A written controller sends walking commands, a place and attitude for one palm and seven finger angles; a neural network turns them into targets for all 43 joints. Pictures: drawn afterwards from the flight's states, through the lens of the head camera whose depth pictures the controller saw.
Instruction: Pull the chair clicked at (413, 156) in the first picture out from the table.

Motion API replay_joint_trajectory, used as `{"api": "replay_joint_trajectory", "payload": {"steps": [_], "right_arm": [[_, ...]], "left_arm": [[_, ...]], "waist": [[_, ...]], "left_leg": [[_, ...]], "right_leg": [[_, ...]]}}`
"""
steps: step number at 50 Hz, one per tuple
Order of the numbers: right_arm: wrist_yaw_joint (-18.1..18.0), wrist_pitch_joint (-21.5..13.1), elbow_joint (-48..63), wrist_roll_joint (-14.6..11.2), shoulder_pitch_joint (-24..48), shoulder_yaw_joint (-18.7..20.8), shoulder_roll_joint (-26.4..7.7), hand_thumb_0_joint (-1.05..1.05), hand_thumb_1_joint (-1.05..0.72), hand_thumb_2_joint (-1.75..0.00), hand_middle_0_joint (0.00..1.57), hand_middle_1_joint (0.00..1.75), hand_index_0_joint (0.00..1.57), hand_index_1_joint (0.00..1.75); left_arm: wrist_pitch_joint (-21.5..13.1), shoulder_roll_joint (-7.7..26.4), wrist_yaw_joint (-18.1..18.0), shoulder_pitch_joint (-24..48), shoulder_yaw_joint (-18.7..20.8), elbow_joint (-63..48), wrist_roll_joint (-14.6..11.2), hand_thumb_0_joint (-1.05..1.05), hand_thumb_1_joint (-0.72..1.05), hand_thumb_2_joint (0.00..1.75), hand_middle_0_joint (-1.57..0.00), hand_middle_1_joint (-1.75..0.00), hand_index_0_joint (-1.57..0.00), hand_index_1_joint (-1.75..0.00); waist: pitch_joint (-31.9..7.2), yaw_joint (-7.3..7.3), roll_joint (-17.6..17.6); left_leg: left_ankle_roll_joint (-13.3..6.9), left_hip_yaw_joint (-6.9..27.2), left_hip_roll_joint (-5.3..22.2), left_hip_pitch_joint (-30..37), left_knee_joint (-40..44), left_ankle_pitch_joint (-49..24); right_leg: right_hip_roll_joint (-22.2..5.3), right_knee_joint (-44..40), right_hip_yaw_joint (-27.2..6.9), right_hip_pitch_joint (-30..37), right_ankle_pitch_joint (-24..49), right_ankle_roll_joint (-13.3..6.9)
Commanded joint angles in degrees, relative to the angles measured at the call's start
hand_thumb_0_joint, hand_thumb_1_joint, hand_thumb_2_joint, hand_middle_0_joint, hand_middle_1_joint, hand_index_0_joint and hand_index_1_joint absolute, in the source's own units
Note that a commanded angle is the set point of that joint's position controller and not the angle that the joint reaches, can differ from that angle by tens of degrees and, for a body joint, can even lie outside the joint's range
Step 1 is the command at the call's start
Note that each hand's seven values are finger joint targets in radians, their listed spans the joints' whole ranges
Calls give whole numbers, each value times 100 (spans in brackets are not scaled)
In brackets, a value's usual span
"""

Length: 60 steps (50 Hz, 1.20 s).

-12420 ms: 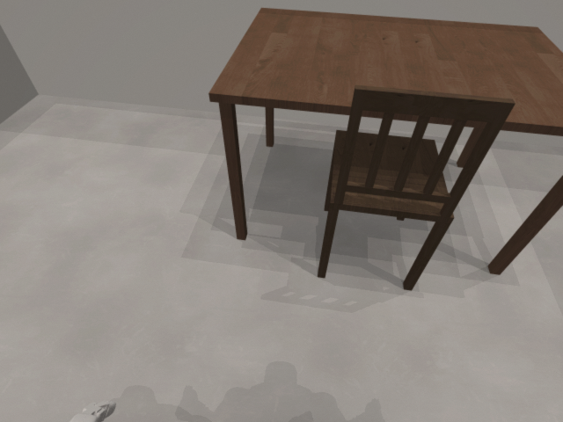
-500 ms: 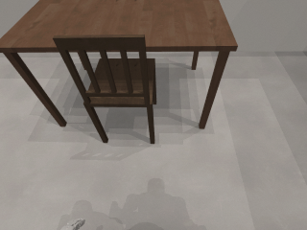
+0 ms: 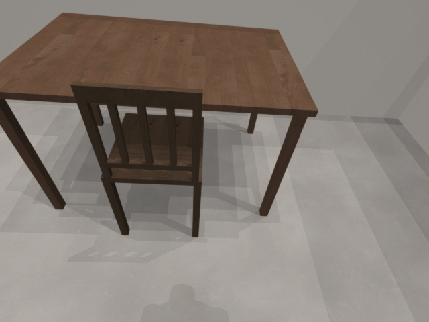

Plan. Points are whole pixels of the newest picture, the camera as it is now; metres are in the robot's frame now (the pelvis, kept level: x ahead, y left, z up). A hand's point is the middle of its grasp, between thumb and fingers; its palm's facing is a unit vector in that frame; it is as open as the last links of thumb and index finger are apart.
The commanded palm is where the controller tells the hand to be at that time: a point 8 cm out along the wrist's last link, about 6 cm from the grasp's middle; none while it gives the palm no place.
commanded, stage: take the last steps up to it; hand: left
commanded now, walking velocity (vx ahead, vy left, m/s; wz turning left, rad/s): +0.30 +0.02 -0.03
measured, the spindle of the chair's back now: (145, 136) +0.68 +0.26 -0.10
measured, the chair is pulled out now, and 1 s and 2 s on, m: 0.00 0.00 0.00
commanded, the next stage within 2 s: come to a stop and stand still in 0.42 s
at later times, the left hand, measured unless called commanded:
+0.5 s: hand (162, 261) +0.30 +0.14 -0.18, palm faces -0.02 -0.99 -0.17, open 7.4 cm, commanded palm none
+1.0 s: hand (128, 259) +0.30 +0.23 -0.18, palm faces +0.08 -0.97 -0.23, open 7.4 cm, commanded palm none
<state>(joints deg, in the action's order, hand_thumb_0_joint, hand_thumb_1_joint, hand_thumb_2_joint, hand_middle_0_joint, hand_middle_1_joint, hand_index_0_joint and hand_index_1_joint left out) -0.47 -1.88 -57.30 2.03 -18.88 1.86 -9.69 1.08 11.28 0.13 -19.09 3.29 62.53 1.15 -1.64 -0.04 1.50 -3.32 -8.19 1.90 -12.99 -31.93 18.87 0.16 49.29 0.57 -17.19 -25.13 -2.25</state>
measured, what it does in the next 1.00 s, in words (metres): walks ahead: right foot, then left foot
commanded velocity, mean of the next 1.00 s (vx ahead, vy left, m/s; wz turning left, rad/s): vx -0.01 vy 0.01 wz -0.02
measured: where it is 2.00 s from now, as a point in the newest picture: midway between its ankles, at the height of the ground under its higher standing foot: outside the picture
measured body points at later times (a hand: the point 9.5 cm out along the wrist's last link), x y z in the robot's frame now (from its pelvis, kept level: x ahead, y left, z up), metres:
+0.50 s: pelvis +0.20 -0.02 -0.02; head +0.23 -0.03 +0.43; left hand +0.30 +0.19 -0.16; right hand +0.06 -0.20 -0.17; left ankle +0.01 +0.08 -0.69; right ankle +0.28 -0.10 -0.74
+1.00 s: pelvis +0.26 +0.03 -0.01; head +0.32 +0.05 +0.44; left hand +0.30 +0.28 -0.17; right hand +0.37 -0.21 -0.15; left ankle +0.27 +0.13 -0.74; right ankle +0.28 -0.10 -0.73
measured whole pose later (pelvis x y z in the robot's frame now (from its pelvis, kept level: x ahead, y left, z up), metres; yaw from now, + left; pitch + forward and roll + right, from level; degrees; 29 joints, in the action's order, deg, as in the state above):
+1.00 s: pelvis +0.26 +0.03 -0.01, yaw +0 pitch +0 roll -1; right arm -1.0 1.9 -55.4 0.9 -5.6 2.9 -10.2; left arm 1.5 11.4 -2.6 -11.4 2.9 57.1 0.9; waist 5.9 -2.1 0.6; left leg 0.5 -2.5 1.0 -17.0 -34.0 16.7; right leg -3.5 34.2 7.1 -17.4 -16.6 0.4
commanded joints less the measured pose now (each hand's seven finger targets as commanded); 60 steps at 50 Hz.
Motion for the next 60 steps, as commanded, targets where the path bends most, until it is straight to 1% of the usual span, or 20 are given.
{"api": "replay_joint_trajectory", "payload": {"steps": [1, 6, 16, 18, 21, 22, 23, 24, 26, 29, 31, 40, 44, 47, 48, 49, 50, 51, 52, 60], "right_arm": [[-104, -142, 53, -74, -566, 81, -665, 0, -90, -90, 20, 30, 20, 30], [-165, -295, -257, -156, -1013, 50, -473, 0, -90, -90, 20, 30, 20, 30], [-181, -238, -782, -69, -1600, 35, -322, 0, -90, -90, 20, 30, 20, 30], [-189, -211, -808, -80, -1521, 56, -397, 0, -90, -90, 20, 30, 20, 30], [-181, -189, -743, -150, -1188, 118, -571, 0, -90, -90, 20, 30, 20, 30], [-136, -198, -697, -200, -1145, 120, -481, 0, -90, -90, 20, 30, 20, 30], [-104, -235, -545, -275, -1388, 90, -167, 0, -90, -90, 20, 30, 20, 30], [-116, -202, -435, -278, -1375, 114, -226, 0, -90, -90, 20, 30, 20, 30], [-87, -122, -395, -204, -720, 135, -110, 0, -90, -90, 20, 30, 20, 30], [-156, 151, -529, -142, -858, 11, 210, 0, -90, -90, 20, 30, 20, 30], [-168, 345, -474, -186, -866, 29, 286, 0, -90, -90, 20, 30, 20, 30], [-81, 541, 199, -115, 442, 249, -403, 0, -90, -90, 20, 30, 20, 30], [-62, 452, 363, -156, 834, 235, -390, 0, -90, -90, 20, 30, 20, 30], [-70, 369, 277, -156, 544, 228, -417, 0, -90, -90, 20, 30, 20, 30], [-73, 313, 181, -135, 288, 243, -577, 0, -90, -90, 20, 30, 20, 30], [-74, 242, 241, -90, 229, 320, -1061, 0, -90, -90, 20, 30, 20, 30], [-130, 284, 339, -96, 236, 362, -1389, 0, -90, -90, 20, 30, 20, 30], [-203, 317, 352, -68, 243, 329, -1351, 0, -90, -90, 20, 30, 20, 30], [-294, 280, 289, -61, 366, 282, -1146, 0, -90, -90, 20, 30, 20, 30], [-343, 190, 229, -89, 173, 233, -875, 0, -90, -90, 20, 30, 20, 30]], "left_arm": [[-257, 304, 109, 575, 111, -578, 97, 0, 90, 90, -20, -30, -20, -30], [-222, 130, 72, 252, 101, -390, 44, 0, 90, 90, -20, -30, -20, -30], [-293, -164, 88, 1567, -33, -802, 6, 0, 90, 90, -20, -30, -20, -30], [-333, -147, 57, 1357, -28, -753, 5, 0, 90, 90, -20, -30, -20, -30], [-440, 88, 8, -137, 82, -313, 43, 0, 90, 90, -20, -30, -20, -30], [-527, 425, -36, -835, 178, -125, 75, 0, 90, 90, -20, -30, -20, -30], [-598, 979, -113, -1447, 317, -17, 76, 0, 90, 90, -20, -30, -20, -30], [-562, 1228, -142, -1302, 328, -27, -53, 0, 90, 90, -20, -30, -20, -30], [-508, 726, -164, -134, 208, -299, -72, 0, 90, 90, -20, -30, -20, -30], [-502, 148, -254, 554, -30, -389, -19, 0, 90, 90, -20, -30, -20, -30], [-428, 233, -306, 603, -24, -485, 34, 0, 90, 90, -20, -30, -20, -30], [-142, 761, -305, 672, 146, -776, 41, 0, 90, 90, -20, -30, -20, -30], [-74, 879, -304, 599, 191, -845, 83, 0, 90, 90, -20, -30, -20, -30], [-32, 893, -303, 621, 190, -820, 27, 0, 90, 90, -20, -30, -20, -30], [-14, 768, -309, 553, 158, -815, -19, 0, 90, 90, -20, -30, -20, -30], [17, 436, -308, 208, 91, -845, -65, 0, 90, 90, -20, -30, -20, -30], [64, 345, -330, 100, 51, -851, -59, 0, 90, 90, -20, -30, -20, -30], [134, 513, -348, 234, 82, -862, -30, 0, 90, 90, -20, -30, -20, -30], [201, 486, -350, 321, 120, -788, 20, 0, 90, 90, -20, -30, -20, -30], [258, 585, -151, -7, 216, -536, 30, 0, 90, 90, -20, -30, -20, -30]], "waist": [[1220, 122, -630], [554, 61, -619], [1205, 370, -803], [1003, 235, -885], [244, -445, -716], [-199, -726, -392], [-993, -793, 848], [-1119, -553, 764], [188, -350, 191], [610, 207, -414], [373, 296, -103], [117, 17, 909], [-47, -145, 1074], [-320, 32, 903], [-530, 130, 501], [-687, 53, -1021], [-538, 109, -1756], [-345, 167, -1225], [-172, 79, -1401], [-265, 74, -999]], "left_leg": [[-316, 2096, 1516, 277, 2673, 932], [-114, 978, 1161, 1346, 2194, -2248], [-574, 583, 1338, 1631, 1799, -3943], [-515, 438, 1340, 1630, 1349, -5165], [-261, 179, 1064, 1223, -227, -5639], [-78, 127, 822, 281, -1451, -4471], [176, 29, -126, -1152, -3382, -448], [131, 601, -292, -1490, -4744, 1491], [124, 908, 290, -1746, -4738, 614], [373, 954, 463, -869, -3547, 302], [498, 848, 356, -612, -2757, 352], [760, 804, -27, -1373, -2559, 304], [683, 640, -106, -973, -1473, 389], [622, 587, -92, -87, 255, -786], [571, 691, 274, 662, 965, -2022], [213, 1959, 1559, 1351, 1067, -4266], [-457, 2673, 2423, 1001, 981, -6356], [-727, 2284, 2435, 512, 947, -6168], [-463, 2096, 2078, 367, 1065, -6050], [-42, 1591, 1506, 1047, 1425, -3217]], "right_leg": [[-421, 1735, -149, -2094, 868, 36], [-399, 1611, 41, -2233, 1461, 292], [-376, -574, 671, -2088, 1267, 147], [-131, -939, 836, -1436, 1124, -10], [199, -1756, 956, 555, 1778, -204], [-326, -1945, 296, 1918, 2233, -443], [-2036, -2348, -2213, 3212, 3431, -1177], [-2768, -2935, -3016, 2982, 3955, -1619], [-2339, -3436, -1998, 1221, 2514, -1309], [-1828, -3317, -455, -319, 5000, -807], [-1691, -3037, 54, -410, 5718, -712], [-1729, -2589, -82, 692, 6010, -815], [-1620, -2378, -183, 977, 5566, -817], [-1356, -1886, -155, 986, 4718, -467], [-1146, -1496, -48, 694, 3683, -200], [-496, -821, 308, -246, 1102, 207], [-46, 370, 36, -608, -1201, 378], [-27, 1168, -482, -525, -1206, 321], [43, 1513, -730, -768, -847, 353], [103, 2159, -723, -1306, 566, 656]]}}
